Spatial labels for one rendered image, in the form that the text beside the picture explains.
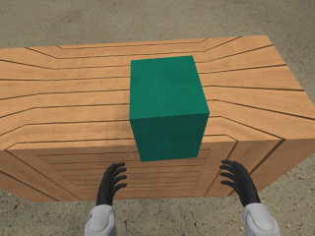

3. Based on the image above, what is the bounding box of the robot right hand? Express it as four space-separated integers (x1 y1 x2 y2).
220 159 261 207

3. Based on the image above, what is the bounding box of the robot right forearm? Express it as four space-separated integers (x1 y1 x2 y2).
242 203 282 236

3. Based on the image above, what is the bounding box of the robot left hand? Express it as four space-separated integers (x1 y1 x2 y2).
95 162 127 207

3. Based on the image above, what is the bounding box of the pedestal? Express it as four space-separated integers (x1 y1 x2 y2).
0 35 315 203

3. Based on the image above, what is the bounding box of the carton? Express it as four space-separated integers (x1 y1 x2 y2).
129 55 210 162

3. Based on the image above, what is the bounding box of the robot left forearm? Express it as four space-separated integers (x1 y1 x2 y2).
85 205 117 236

